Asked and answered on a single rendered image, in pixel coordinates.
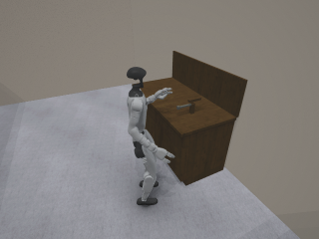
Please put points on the robot left hand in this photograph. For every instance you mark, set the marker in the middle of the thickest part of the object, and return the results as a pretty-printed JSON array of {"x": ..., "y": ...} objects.
[{"x": 161, "y": 94}]

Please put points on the tap lever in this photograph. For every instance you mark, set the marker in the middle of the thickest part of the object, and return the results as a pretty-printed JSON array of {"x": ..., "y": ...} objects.
[{"x": 183, "y": 106}]

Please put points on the robot right upper arm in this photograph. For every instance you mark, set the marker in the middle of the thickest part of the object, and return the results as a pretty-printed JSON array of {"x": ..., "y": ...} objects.
[{"x": 136, "y": 109}]

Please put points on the counter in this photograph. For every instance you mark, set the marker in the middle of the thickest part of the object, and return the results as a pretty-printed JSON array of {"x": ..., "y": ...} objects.
[{"x": 199, "y": 135}]

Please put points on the robot right forearm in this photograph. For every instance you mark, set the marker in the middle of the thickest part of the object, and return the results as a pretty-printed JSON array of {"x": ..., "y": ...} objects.
[{"x": 139, "y": 137}]

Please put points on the humanoid robot head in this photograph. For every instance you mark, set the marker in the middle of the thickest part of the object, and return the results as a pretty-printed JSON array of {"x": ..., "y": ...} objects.
[{"x": 136, "y": 73}]

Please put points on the robot right hand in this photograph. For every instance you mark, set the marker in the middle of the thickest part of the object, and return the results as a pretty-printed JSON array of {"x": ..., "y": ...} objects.
[{"x": 161, "y": 153}]

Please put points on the humanoid robot torso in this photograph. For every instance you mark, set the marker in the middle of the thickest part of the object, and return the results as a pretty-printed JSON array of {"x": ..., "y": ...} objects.
[{"x": 141, "y": 125}]

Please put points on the robot left forearm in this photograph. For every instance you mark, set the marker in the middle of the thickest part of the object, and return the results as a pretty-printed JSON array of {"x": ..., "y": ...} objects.
[{"x": 151, "y": 99}]

